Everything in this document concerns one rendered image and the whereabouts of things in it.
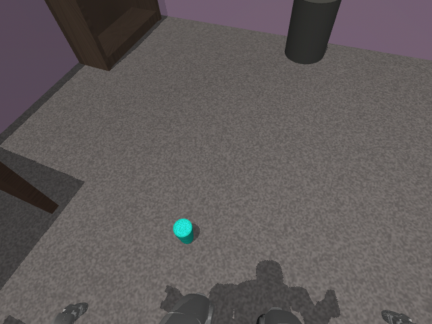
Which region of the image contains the left robot hand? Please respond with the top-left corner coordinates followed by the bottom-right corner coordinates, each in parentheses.
top-left (51, 302), bottom-right (88, 324)

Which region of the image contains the right robot hand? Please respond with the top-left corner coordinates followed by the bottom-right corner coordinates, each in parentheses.
top-left (381, 310), bottom-right (417, 324)

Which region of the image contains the bookshelf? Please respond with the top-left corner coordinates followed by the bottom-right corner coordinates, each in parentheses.
top-left (45, 0), bottom-right (162, 71)

